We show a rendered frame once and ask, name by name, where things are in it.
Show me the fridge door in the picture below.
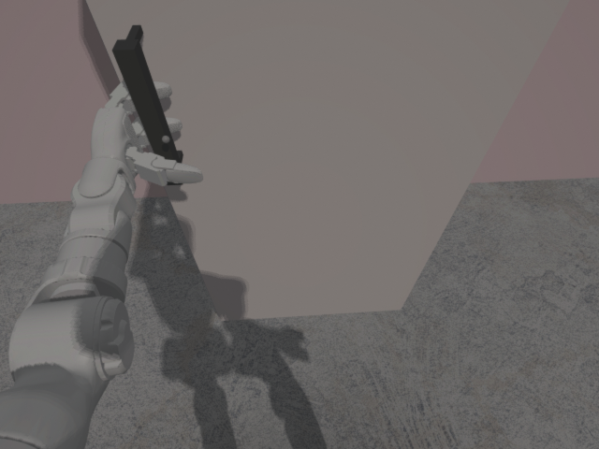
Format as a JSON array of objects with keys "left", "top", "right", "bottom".
[{"left": 86, "top": 0, "right": 570, "bottom": 321}]

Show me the left robot hand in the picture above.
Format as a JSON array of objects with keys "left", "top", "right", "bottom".
[{"left": 91, "top": 81, "right": 203, "bottom": 186}]

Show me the left robot forearm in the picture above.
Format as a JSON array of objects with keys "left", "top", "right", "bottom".
[{"left": 8, "top": 157, "right": 137, "bottom": 383}]

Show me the left robot upper arm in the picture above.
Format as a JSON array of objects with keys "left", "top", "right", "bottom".
[{"left": 0, "top": 296, "right": 135, "bottom": 449}]

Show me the handle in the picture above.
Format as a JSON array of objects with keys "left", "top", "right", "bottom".
[{"left": 112, "top": 25, "right": 183, "bottom": 185}]

